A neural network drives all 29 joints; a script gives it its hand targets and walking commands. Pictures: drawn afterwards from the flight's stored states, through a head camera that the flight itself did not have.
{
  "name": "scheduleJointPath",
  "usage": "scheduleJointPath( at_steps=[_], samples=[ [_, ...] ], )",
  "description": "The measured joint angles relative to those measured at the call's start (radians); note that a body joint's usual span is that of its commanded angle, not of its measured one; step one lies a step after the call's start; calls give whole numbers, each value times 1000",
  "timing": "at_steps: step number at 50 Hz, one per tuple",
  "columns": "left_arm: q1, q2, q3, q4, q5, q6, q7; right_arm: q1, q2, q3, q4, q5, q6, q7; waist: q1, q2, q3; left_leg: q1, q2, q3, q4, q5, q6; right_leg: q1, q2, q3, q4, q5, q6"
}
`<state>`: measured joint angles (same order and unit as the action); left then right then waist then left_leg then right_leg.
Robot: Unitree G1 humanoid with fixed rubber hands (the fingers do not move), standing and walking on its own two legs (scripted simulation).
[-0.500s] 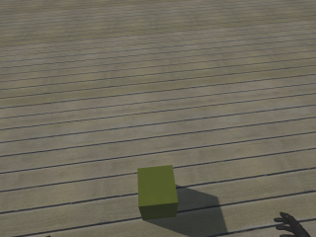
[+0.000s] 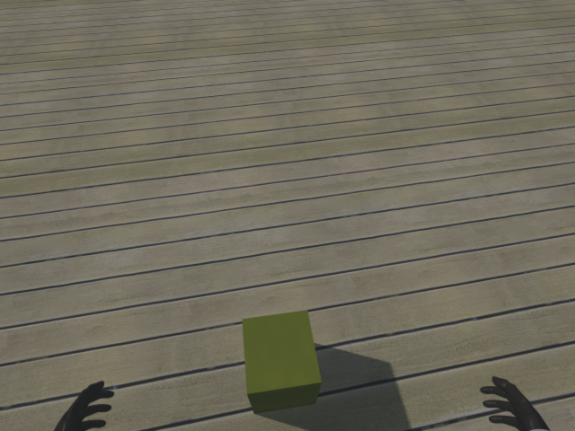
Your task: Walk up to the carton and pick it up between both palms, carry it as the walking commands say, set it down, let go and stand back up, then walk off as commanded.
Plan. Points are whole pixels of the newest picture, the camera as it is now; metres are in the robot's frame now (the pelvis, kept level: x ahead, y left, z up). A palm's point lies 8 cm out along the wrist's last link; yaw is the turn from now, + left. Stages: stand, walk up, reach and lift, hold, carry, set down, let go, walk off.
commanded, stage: walk up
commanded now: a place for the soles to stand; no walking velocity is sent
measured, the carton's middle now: (280, 362) +0.41 +0.03 -0.65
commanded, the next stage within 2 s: reach and lift in 0.82 s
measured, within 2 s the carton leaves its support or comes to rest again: neither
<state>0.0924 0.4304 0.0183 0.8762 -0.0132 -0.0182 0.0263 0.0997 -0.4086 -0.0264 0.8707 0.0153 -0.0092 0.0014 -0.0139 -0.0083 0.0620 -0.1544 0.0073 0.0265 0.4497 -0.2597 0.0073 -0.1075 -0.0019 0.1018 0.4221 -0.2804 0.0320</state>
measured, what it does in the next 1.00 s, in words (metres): stands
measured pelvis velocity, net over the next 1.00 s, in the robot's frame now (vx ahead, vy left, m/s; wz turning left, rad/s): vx -0.03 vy -0.01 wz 0.04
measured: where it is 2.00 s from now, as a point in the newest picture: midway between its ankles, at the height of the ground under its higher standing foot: outside the picture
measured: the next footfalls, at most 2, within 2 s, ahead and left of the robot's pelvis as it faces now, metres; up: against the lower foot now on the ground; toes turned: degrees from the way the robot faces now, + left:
none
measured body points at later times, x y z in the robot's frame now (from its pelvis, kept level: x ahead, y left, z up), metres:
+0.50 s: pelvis -0.01 +0.00 +0.01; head +0.00 +0.00 +0.46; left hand +0.10 +0.32 -0.11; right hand +0.09 -0.32 -0.11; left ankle -0.01 +0.11 -0.74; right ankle -0.03 -0.15 -0.74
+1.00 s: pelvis -0.03 -0.01 +0.00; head +0.04 -0.01 +0.44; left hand +0.15 +0.30 -0.09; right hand +0.16 -0.30 -0.09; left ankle -0.01 +0.11 -0.74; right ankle -0.03 -0.15 -0.74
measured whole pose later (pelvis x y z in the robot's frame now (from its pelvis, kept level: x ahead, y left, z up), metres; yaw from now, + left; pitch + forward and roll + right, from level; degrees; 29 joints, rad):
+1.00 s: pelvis -0.03 -0.01 +0.00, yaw +3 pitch +0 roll +0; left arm 0.04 0.34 0.14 0.60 0.09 0.25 -0.06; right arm 0.05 -0.33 -0.16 0.59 -0.06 0.23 0.04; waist -0.02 0.00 0.14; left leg -0.28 0.00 -0.02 0.51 -0.23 0.00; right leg -0.23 -0.01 0.06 0.51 -0.28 0.03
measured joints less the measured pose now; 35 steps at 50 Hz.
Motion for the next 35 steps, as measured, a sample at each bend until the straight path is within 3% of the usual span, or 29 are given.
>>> scheduleJointPath(
  at_steps=[19,35],
  samples=[
    [-21,-24,10,159,12,2,6,-9,18,-18,153,-2,1,-7,-4,4,1,41,-11,2,-86,51,6,38,-14,0,-80,47,6],
    [6,-40,19,172,16,-7,5,-4,26,-23,177,-8,-2,-8,0,11,-3,41,-5,-9,-113,80,-3,38,-8,-11,-98,69,-1]
  ],
)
